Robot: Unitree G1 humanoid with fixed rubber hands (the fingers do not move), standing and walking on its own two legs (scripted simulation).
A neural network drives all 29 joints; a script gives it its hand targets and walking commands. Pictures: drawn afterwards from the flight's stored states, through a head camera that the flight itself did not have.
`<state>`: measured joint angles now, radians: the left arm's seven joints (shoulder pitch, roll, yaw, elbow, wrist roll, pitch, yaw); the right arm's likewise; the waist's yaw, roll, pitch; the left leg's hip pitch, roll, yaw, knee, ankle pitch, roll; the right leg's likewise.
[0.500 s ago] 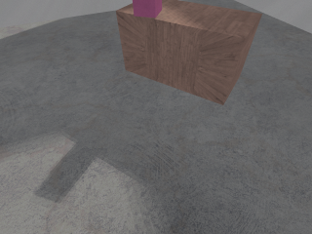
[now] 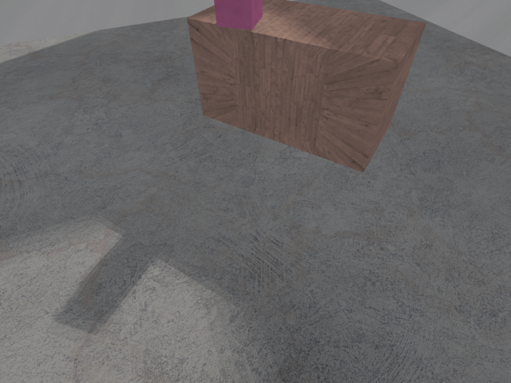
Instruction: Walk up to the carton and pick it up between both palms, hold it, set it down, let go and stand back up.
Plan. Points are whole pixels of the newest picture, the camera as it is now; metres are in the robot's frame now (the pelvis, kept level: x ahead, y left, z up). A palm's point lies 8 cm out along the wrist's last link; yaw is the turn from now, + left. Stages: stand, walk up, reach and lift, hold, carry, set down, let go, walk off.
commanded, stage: stand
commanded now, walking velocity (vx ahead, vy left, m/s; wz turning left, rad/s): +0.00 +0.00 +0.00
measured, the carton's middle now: out of the picture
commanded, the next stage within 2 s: none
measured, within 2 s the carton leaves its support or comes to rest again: neither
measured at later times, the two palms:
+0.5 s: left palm out of the picture +0.02 +0.25 -0.13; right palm out of the picture +0.02 -0.25 -0.13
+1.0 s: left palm out of the picture +0.02 +0.24 -0.13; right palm out of the picture +0.01 -0.25 -0.13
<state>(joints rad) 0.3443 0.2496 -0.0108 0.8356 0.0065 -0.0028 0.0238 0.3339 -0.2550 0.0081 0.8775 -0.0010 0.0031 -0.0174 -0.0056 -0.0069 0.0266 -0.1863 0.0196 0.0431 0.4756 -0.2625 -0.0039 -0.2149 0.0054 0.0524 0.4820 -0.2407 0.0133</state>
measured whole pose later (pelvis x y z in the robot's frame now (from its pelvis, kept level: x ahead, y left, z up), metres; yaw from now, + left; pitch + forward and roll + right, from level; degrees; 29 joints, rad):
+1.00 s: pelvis +0.01 +0.00 +0.00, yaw +0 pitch -1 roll +0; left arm 0.35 0.22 -0.01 0.94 0.01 -0.01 0.03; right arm 0.35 -0.23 0.01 0.96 0.00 0.00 -0.03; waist 0.00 -0.01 0.03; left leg -0.17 0.02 0.03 0.44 -0.25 -0.01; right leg -0.19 0.00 0.05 0.45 -0.24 0.01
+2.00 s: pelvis +0.01 +0.00 +0.00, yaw +1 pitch -1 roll +0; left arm 0.35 0.20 -0.01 0.99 0.00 -0.01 0.04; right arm 0.34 -0.21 0.00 1.02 0.00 0.00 -0.04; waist -0.01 0.00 0.03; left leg -0.16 0.02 0.02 0.43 -0.25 -0.01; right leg -0.19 0.00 0.04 0.44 -0.23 0.01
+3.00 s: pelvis +0.26 +0.00 -0.02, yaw -14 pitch -2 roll -1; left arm 0.59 0.20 0.04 0.90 0.07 -0.08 0.02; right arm 0.12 -0.25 -0.04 0.69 -0.04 -0.02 0.08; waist 0.07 0.03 0.07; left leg -0.55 0.10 0.04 0.64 -0.11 0.03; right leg 0.09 -0.09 0.07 0.42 -0.48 0.02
